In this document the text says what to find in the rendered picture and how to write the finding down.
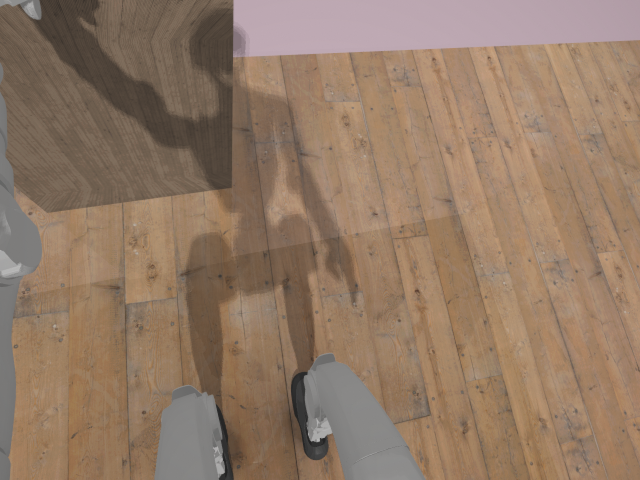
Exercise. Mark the robot left hand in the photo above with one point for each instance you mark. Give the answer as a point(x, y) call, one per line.
point(31, 7)

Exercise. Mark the robot right shin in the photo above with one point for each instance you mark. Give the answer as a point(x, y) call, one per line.
point(315, 428)

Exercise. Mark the robot right thigh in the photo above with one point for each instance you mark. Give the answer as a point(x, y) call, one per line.
point(369, 445)

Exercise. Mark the left robot upper arm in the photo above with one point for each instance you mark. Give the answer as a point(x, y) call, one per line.
point(20, 254)

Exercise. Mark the cabinet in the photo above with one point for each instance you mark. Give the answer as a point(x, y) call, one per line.
point(113, 101)

